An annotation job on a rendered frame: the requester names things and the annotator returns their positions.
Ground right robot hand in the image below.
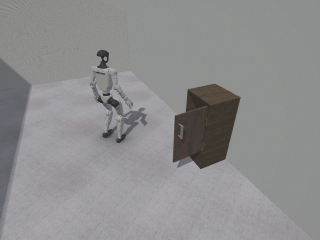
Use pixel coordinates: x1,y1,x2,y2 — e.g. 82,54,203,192
125,99,133,110

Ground right robot upper arm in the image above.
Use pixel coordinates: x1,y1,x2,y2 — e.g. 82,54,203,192
108,68,119,90

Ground left robot hand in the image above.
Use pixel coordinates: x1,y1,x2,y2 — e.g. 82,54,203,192
94,94,100,104

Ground left robot thigh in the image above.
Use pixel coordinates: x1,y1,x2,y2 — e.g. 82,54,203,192
97,94,113,117

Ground left robot upper arm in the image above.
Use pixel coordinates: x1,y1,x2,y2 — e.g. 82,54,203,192
89,66,97,86

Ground right robot forearm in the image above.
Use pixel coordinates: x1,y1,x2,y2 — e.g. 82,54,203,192
116,85,129,101

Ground left robot forearm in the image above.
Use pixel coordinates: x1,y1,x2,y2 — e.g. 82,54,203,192
90,84,98,95

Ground robot right shin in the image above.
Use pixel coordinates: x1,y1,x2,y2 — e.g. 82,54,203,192
116,116,124,139

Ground handle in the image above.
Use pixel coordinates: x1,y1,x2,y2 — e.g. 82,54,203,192
178,123,184,139

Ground cupboard door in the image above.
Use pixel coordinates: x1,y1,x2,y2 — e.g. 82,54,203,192
172,106,208,163

